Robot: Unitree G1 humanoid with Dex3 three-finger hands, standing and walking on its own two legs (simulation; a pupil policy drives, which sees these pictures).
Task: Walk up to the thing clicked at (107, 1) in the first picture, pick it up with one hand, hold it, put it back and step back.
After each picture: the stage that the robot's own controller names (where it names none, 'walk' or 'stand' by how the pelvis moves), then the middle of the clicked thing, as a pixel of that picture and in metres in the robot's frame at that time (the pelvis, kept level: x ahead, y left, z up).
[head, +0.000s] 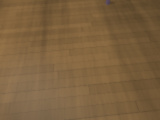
stand; (107, 0) +2.37 -0.37 -0.72
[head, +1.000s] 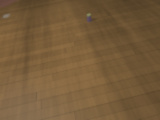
walk; (89, 17) +2.23 +0.09 -0.69
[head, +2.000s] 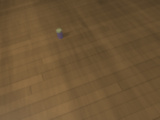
walk; (59, 33) +1.53 +0.43 -0.71
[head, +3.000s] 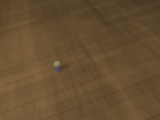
walk; (57, 67) +1.04 +0.37 -0.72
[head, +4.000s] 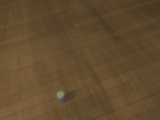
walk; (61, 97) +0.68 +0.31 -0.72
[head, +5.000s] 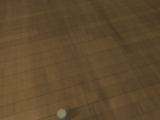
stand; (62, 116) +0.46 +0.23 -0.69
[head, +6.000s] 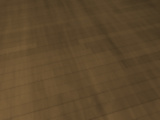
stand; out of the picture +0.41 +0.21 -0.72
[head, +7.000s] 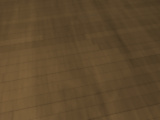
stand; out of the picture +0.38 +0.18 -0.71
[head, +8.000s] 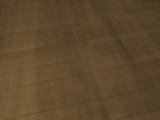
stand; out of the picture +0.37 +0.22 -0.72
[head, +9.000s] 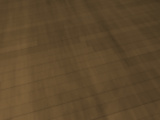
stand; out of the picture +0.37 +0.23 -0.72
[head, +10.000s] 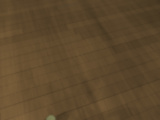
stand; out of the picture +0.40 +0.23 -0.71
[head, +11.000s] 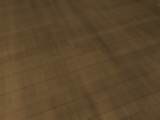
stand; out of the picture +0.37 +0.25 -0.72
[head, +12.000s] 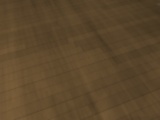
stand; out of the picture +0.38 +0.24 -0.73
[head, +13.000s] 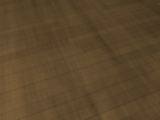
stand; out of the picture +0.37 +0.24 -0.73
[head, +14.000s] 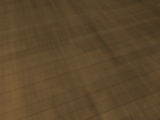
go down; out of the picture +0.37 +0.24 -0.73
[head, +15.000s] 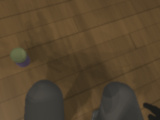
go down; (20, 58) +0.44 +0.28 -0.35
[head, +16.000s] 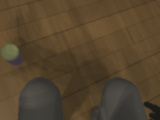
go down; (12, 55) +0.43 +0.30 -0.30
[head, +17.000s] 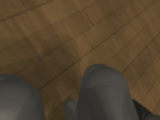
close in; out of the picture +0.41 +0.33 -0.22
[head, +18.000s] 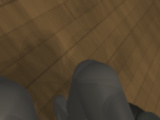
close; out of the picture +0.40 +0.34 -0.22
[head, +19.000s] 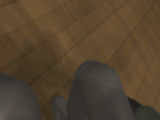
lift; out of the picture +0.39 +0.33 -0.22
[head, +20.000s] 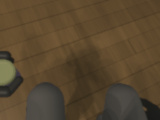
lift; (6, 75) +0.32 +0.27 -0.06
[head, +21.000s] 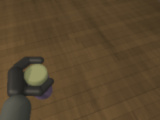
hold; (39, 82) +0.34 +0.17 +0.06
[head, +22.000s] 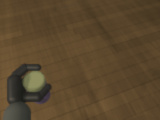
hold; (37, 88) +0.33 +0.18 +0.01
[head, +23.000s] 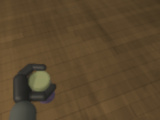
hold; (42, 88) +0.34 +0.16 +0.01
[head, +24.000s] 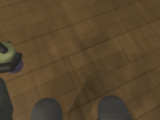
crouch; (8, 58) +0.42 +0.25 -0.08
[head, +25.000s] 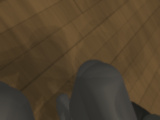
lower; out of the picture +0.40 +0.35 -0.22
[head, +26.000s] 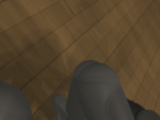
lower; out of the picture +0.40 +0.36 -0.22
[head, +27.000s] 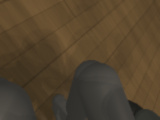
lower; out of the picture +0.40 +0.36 -0.22
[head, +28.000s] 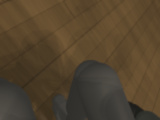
lower; out of the picture +0.40 +0.35 -0.22
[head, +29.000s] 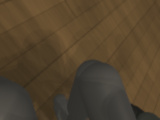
loosen; out of the picture +0.39 +0.35 -0.22
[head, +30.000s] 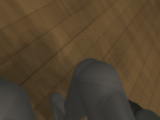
withdraw; out of the picture +0.39 +0.35 -0.22
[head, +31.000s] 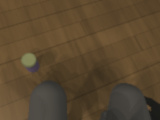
walk; (30, 63) +0.45 +0.28 -0.34
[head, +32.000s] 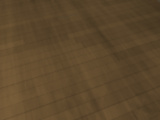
stand; out of the picture +0.37 +0.22 -0.66
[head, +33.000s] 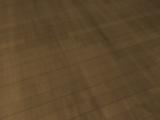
stand; out of the picture +0.38 +0.24 -0.67
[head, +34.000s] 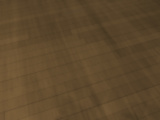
stand; out of the picture +0.40 +0.24 -0.68
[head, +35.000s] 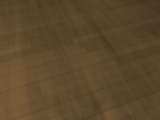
walk; out of the picture +0.39 +0.24 -0.72
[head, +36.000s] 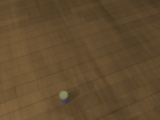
walk; (64, 97) +0.54 +0.17 -0.70
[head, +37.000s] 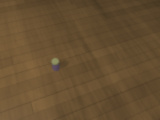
walk; (55, 64) +0.87 +0.23 -0.71
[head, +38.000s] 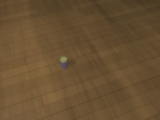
stand; (64, 62) +1.03 +0.23 -0.71
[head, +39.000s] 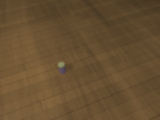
stand; (62, 67) +1.02 +0.26 -0.73
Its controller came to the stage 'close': yes
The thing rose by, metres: 0.72
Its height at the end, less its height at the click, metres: +0.00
